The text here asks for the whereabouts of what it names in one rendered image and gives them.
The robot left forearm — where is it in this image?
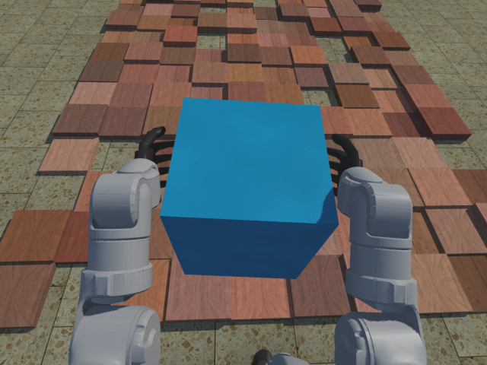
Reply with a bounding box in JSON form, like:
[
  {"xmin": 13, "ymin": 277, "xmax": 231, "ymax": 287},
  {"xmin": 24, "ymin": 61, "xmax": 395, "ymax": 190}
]
[{"xmin": 68, "ymin": 158, "xmax": 161, "ymax": 364}]

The robot right hand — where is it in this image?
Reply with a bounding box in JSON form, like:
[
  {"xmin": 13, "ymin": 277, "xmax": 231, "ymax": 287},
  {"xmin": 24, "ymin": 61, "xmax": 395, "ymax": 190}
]
[{"xmin": 326, "ymin": 134, "xmax": 363, "ymax": 197}]

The carton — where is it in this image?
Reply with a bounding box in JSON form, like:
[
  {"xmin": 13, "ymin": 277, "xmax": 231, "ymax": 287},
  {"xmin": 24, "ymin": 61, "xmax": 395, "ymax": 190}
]
[{"xmin": 160, "ymin": 97, "xmax": 339, "ymax": 279}]

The robot left hand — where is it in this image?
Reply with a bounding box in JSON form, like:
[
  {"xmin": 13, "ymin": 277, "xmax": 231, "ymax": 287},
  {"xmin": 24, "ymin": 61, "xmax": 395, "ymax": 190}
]
[{"xmin": 135, "ymin": 126, "xmax": 175, "ymax": 188}]

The robot right foot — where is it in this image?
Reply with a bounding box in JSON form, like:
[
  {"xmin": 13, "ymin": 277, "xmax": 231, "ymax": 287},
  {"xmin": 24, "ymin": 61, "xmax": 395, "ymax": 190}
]
[{"xmin": 253, "ymin": 349, "xmax": 272, "ymax": 365}]

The right robot shin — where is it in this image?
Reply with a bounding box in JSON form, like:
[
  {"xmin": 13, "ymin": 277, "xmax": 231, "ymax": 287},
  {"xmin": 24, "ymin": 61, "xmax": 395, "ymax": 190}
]
[{"xmin": 267, "ymin": 353, "xmax": 291, "ymax": 363}]

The robot right forearm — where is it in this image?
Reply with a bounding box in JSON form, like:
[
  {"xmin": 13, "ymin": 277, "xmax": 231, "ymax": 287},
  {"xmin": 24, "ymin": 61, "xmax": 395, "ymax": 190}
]
[{"xmin": 337, "ymin": 167, "xmax": 428, "ymax": 365}]

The robot left upper arm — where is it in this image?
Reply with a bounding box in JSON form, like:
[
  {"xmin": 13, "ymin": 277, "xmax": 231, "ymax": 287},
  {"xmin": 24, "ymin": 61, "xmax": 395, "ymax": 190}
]
[{"xmin": 69, "ymin": 305, "xmax": 161, "ymax": 365}]

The robot right upper arm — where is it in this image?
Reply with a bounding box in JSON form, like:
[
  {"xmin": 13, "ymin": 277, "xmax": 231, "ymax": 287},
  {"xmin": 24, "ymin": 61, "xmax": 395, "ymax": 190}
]
[{"xmin": 334, "ymin": 312, "xmax": 427, "ymax": 365}]

